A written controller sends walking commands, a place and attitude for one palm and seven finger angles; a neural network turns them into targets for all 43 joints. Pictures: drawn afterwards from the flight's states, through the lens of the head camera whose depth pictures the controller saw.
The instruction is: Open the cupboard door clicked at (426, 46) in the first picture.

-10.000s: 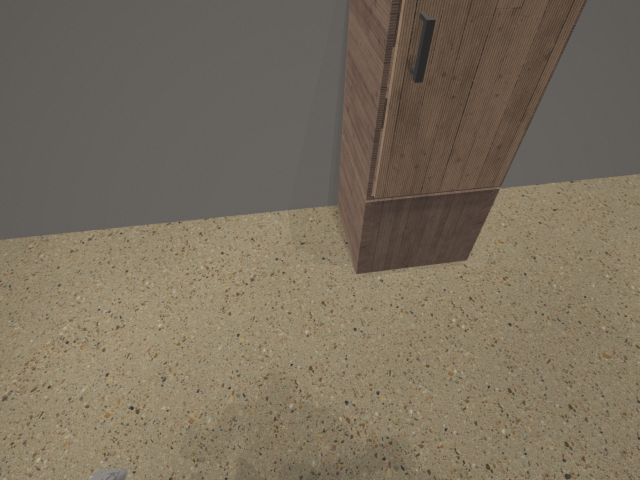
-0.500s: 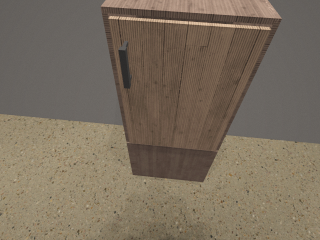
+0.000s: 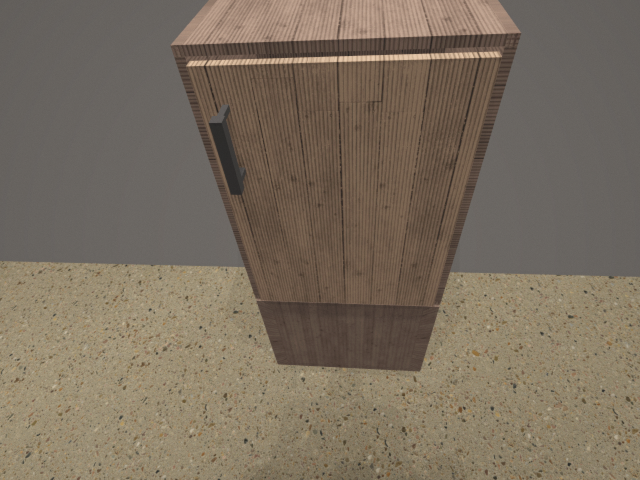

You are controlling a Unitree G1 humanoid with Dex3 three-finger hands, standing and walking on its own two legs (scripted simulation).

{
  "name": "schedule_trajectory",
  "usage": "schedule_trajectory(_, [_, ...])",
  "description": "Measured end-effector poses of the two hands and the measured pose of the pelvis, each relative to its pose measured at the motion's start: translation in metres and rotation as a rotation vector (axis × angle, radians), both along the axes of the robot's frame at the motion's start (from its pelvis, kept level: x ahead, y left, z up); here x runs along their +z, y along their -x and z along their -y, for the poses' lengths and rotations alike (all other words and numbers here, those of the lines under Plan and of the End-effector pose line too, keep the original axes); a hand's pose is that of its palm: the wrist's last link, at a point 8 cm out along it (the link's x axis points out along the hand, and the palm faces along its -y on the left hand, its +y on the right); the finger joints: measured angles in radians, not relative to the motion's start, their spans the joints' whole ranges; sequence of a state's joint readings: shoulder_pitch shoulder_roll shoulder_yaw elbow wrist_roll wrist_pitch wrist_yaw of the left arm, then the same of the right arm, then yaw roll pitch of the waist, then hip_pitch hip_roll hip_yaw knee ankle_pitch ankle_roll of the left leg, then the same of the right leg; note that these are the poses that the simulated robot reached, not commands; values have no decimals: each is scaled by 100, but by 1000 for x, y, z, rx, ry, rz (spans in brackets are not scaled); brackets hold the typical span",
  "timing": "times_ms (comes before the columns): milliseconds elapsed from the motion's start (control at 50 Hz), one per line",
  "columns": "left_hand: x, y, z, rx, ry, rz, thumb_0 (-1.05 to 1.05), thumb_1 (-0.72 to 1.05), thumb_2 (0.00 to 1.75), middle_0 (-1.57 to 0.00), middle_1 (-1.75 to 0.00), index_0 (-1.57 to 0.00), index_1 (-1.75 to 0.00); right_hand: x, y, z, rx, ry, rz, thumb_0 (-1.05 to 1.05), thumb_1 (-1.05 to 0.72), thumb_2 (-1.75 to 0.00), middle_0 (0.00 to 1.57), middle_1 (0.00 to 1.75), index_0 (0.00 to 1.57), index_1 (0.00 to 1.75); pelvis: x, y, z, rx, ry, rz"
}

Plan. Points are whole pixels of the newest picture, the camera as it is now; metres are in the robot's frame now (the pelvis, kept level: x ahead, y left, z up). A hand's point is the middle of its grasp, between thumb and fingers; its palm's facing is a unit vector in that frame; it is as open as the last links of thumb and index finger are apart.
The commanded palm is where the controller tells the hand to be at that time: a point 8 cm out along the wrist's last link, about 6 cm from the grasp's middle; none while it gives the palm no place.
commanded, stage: look again from close up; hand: left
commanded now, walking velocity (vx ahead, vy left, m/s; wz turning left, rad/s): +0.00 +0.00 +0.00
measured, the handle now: (231, 151) +0.56 +0.17 +0.13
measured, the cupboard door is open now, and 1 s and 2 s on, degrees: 0 0 0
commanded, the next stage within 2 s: raise the hand with hooked fingers in 0.34 s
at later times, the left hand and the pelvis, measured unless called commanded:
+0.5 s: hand out of the picture +0.04 +0.18 -0.15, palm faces +0.14 -0.97 -0.21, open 7.3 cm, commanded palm +0.09 +0.22 -0.06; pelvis -0.01 +0.00 +0.00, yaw -1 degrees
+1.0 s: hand (137, 470) +0.14 +0.22 +0.00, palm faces +0.03 -1.00 -0.04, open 9.4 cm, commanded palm +0.13 +0.27 +0.01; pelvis -0.05 +0.03 -0.06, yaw +2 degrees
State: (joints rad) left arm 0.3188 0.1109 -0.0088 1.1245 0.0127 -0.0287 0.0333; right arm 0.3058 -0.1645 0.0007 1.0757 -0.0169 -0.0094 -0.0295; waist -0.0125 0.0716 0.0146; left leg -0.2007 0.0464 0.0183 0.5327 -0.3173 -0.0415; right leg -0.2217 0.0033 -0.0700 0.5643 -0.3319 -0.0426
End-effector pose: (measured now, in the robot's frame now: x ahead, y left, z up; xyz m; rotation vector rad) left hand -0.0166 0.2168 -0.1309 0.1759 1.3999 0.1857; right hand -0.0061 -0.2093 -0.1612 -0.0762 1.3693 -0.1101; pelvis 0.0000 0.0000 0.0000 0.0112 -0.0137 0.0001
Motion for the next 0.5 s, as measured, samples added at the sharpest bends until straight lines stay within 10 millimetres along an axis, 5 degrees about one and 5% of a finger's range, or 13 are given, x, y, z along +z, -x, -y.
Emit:
schedule_trajectory(220, [0,-23,0,-15,-5,64,1,91,90,-20,-30,-20,-30,7,8,6,3,7,-24,1,-92,-90,20,30,20,30,3,2,10,1,-3,4])
schedule_trajectory(460, [-5,-21,-2,-12,14,65,1,91,90,-20,-30,-20,-30,17,2,17,13,55,-17,1,-91,-90,20,30,20,30,5,6,8,0,6,2])
schedule_trajectory(500, [15,-44,-11,64,0,235,2,92,90,-21,-30,-20,-30,22,-11,20,10,86,91,1,-91,-90,20,30,20,30,3,9,5,-11,9,4])
